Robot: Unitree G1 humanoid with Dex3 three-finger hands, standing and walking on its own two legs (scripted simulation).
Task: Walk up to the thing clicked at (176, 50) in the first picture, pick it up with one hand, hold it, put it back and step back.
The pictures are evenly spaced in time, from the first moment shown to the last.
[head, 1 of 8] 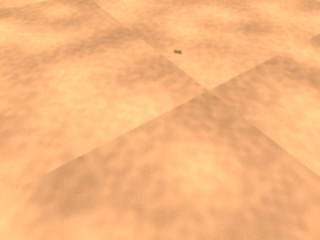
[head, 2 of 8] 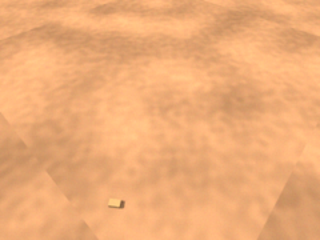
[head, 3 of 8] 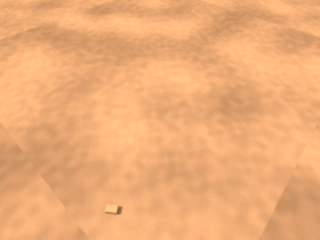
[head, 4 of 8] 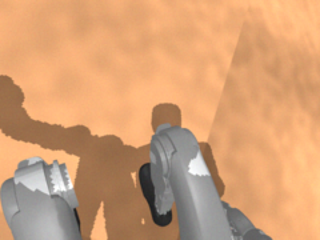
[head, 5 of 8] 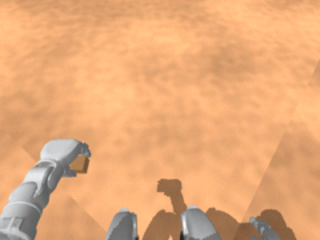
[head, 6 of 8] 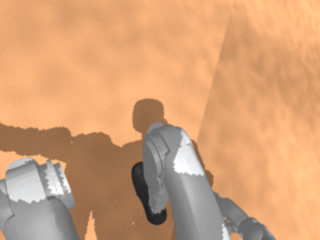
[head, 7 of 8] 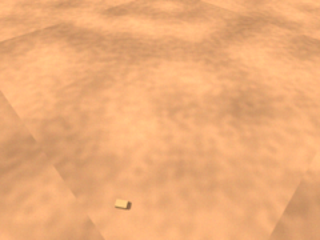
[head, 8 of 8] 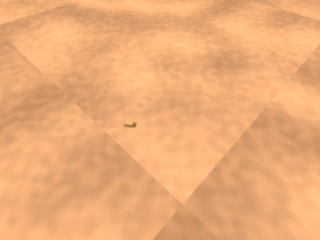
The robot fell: no
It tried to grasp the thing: yes
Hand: left
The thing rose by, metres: 0.69
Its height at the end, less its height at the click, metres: +0.00
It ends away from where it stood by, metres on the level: 0.02
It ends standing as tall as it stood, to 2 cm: yes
